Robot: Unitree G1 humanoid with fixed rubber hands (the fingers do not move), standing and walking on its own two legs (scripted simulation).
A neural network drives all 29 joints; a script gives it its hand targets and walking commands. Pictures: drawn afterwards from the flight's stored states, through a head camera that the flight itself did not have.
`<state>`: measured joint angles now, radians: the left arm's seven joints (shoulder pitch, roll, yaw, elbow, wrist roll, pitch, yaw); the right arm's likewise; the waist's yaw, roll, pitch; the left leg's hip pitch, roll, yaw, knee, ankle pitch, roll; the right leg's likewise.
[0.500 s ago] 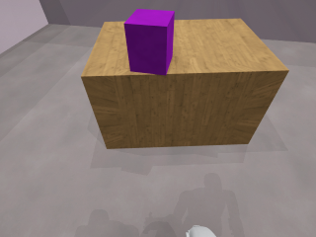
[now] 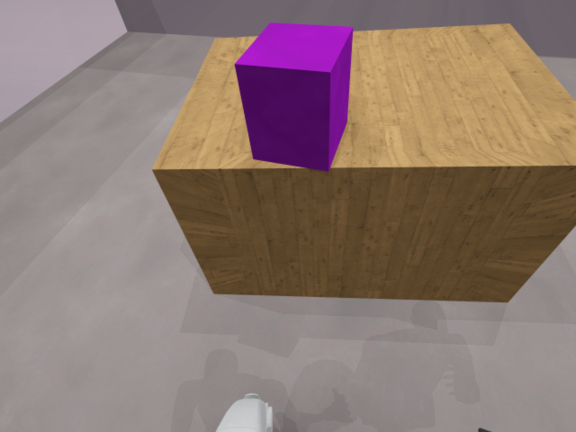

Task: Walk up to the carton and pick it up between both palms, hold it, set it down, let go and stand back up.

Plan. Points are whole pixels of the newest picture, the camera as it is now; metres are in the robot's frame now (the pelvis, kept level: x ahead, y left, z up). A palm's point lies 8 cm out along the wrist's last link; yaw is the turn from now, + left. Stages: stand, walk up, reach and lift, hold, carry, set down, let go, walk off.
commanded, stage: walk up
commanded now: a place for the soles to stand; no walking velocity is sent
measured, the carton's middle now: (299, 97) +0.83 +0.03 +0.02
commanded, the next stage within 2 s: none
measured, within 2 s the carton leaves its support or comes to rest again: neither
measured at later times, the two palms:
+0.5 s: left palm (131, 355) +0.26 +0.32 -0.11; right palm (466, 417) +0.18 -0.21 -0.09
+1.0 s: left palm (160, 302) +0.35 +0.29 -0.10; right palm (443, 314) +0.35 -0.23 -0.13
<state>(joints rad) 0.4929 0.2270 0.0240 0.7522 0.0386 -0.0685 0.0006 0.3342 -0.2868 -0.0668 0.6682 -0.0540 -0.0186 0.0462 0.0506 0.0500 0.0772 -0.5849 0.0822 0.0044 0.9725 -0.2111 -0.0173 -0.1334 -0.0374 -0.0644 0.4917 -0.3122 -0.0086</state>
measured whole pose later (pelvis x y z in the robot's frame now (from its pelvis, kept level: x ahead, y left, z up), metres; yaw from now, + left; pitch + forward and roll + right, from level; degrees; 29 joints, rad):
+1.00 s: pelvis +0.27 +0.03 -0.01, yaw +1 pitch -1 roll +2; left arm 0.29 0.24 0.00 0.66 0.02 0.01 0.01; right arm 0.35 -0.28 -0.03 0.65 -0.02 0.03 0.00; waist 0.02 0.04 0.08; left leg -0.40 0.04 -0.02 0.85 -0.44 -0.02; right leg -0.35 -0.02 -0.03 0.59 -0.22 -0.03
